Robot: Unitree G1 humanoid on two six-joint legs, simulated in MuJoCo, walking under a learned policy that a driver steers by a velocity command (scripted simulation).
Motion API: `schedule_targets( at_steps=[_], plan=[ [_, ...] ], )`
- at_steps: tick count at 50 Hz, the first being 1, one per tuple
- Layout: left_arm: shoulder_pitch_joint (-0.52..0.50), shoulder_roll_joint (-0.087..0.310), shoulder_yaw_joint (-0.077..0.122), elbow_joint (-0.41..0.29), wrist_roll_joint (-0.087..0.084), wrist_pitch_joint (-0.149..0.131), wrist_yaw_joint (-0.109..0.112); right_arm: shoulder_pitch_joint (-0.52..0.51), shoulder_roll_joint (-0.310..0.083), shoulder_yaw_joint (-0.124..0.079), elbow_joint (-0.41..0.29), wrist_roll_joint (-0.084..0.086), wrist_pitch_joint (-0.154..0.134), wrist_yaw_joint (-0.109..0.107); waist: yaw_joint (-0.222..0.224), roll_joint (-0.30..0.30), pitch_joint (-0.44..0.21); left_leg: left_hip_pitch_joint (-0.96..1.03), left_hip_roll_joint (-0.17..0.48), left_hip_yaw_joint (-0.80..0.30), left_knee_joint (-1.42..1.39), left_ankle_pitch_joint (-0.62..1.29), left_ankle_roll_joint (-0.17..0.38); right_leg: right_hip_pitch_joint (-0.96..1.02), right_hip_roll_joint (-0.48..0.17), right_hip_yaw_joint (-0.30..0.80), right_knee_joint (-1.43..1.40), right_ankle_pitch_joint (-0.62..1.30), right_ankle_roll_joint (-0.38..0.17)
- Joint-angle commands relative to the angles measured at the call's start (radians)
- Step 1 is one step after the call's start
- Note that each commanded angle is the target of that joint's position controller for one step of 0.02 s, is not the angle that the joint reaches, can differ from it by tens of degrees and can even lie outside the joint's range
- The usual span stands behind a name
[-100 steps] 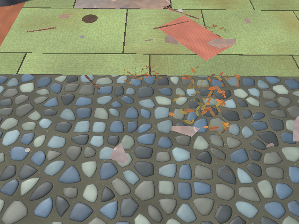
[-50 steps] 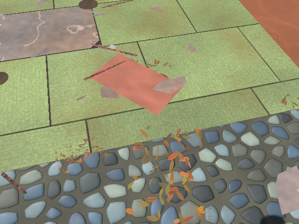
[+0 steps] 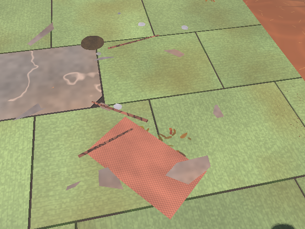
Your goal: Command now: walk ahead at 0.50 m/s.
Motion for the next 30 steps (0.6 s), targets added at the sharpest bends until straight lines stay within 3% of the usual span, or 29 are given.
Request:
schedule_targets(
  at_steps=[1,3,5,7,12,15,18,19,20,21,22,23,24,26,28,30],
  plan=[
    [-0.044,0.111,0.030,-0.082,0.005,-0.021,0.007,0.072,-0.102,-0.022,-0.021,-0.020,-0.012,-0.004,-0.030,0.098,-0.082,0.314,0.272,-0.369,-0.298,0.043,0.170,-0.324,-0.120,0.048,0.045,0.123,-0.011],
    [-0.022,0.072,0.027,-0.075,0.007,0.001,0.008,0.075,-0.099,-0.021,-0.011,-0.014,-0.017,-0.003,-0.005,0.104,-0.066,0.249,0.254,-0.305,-0.348,0.081,0.179,-0.282,-0.133,0.042,-0.020,0.145,0.001],
    [-0.072,0.063,0.025,-0.094,0.016,0.012,0.011,0.099,-0.130,-0.029,0.003,-0.009,-0.020,-0.012,-0.005,0.085,-0.032,0.229,0.255,-0.261,-0.384,0.124,0.191,-0.326,-0.142,0.032,-0.104,0.209,0.023],
    [-0.137,0.061,0.025,-0.115,0.023,0.013,0.010,0.131,-0.146,-0.034,0.016,-0.008,-0.015,-0.024,-0.020,0.068,-0.013,0.247,0.247,-0.221,-0.402,0.153,0.185,-0.372,-0.142,0.028,-0.216,0.317,0.041],
    [-0.312,0.036,0.011,-0.161,0.019,-0.001,-0.005,0.218,-0.153,-0.034,0.051,0.008,-0.003,-0.037,-0.073,0.067,0.026,0.251,0.196,-0.142,-0.398,0.157,0.145,-0.306,-0.084,-0.016,-0.502,0.522,0.054],
    [-0.389,0.045,0.008,-0.188,0.011,-0.013,-0.021,0.266,-0.161,-0.038,0.070,0.016,0.012,-0.041,-0.093,0.075,0.044,0.314,0.223,-0.174,-0.348,0.142,0.145,-0.290,-0.057,-0.009,-0.593,0.506,0.054],
    [-0.363,0.089,0.019,-0.192,0.009,-0.029,-0.032,0.257,-0.177,-0.049,0.072,0.020,0.025,-0.050,-0.052,0.104,0.025,0.368,0.261,-0.230,-0.270,0.170,0.120,-0.206,-0.042,0.010,-0.654,0.426,0.032],
    [-0.309,0.107,0.028,-0.179,0.009,-0.034,-0.030,0.242,-0.182,-0.051,0.068,0.020,0.030,-0.050,-0.017,0.116,-0.001,0.366,0.256,-0.233,-0.216,0.233,0.108,-0.122,-0.029,-0.004,-0.669,0.394,0.018],
    [-0.187,0.143,0.048,-0.143,0.012,-0.037,-0.024,0.231,-0.164,-0.045,0.060,0.018,0.032,-0.050,0.041,0.105,-0.072,0.338,0.209,-0.206,-0.089,0.330,0.083,0.050,-0.014,-0.021,-0.688,0.376,-0.007],
    [-0.010,0.203,0.069,-0.108,0.030,-0.040,-0.015,0.223,-0.114,-0.027,0.037,0.005,0.032,-0.049,0.111,0.051,-0.218,0.197,0.143,-0.161,0.168,0.230,0.049,0.334,-0.124,0.074,-0.634,0.385,-0.061],
    [0.094,0.302,0.095,-0.086,0.039,-0.028,-0.009,0.336,-0.002,0.003,0.010,0.006,0.017,-0.046,0.081,-0.203,-0.374,-0.185,-0.014,-0.057,0.548,-0.160,-0.029,0.715,-0.378,0.466,-0.685,0.242,-0.197],
    [0.102,0.218,0.071,-0.086,0.031,-0.023,-0.012,0.325,-0.055,-0.007,0.016,0.023,0.003,-0.044,0.095,-0.263,-0.416,-0.310,-0.005,-0.166,0.721,-0.440,-0.029,0.711,-0.414,0.674,-0.806,0.088,-0.229],
    [0.024,0.152,0.051,-0.101,0.026,-0.023,-0.009,0.252,-0.138,-0.031,-0.002,0.044,-0.001,-0.043,0.089,-0.181,-0.259,-0.385,0.050,-0.181,0.785,-0.382,-0.016,0.585,-0.383,0.535,-0.828,0.030,-0.181],
    [-0.101,0.085,0.030,-0.111,0.030,-0.024,-0.009,0.174,-0.126,-0.038,-0.019,0.036,0.010,-0.050,0.042,-0.094,-0.099,-0.344,0.126,-0.148,0.727,-0.233,-0.011,0.326,-0.310,0.312,-0.892,0.126,-0.135],
    [-0.160,0.061,0.025,-0.107,0.041,-0.031,-0.010,0.196,-0.089,-0.044,-0.021,0.030,0.037,-0.048,-0.010,-0.120,-0.045,-0.248,0.166,-0.155,0.663,-0.162,-0.013,0.181,-0.270,0.176,-0.955,0.214,-0.118],
    [-0.163,0.080,0.033,-0.097,0.041,-0.038,-0.006,0.181,-0.060,-0.043,-0.040,0.028,0.059,-0.046,-0.025,-0.089,-0.020,-0.253,0.175,-0.150,0.630,-0.112,-0.022,0.144,-0.271,0.091,-0.995,0.301,-0.135]
  ],
)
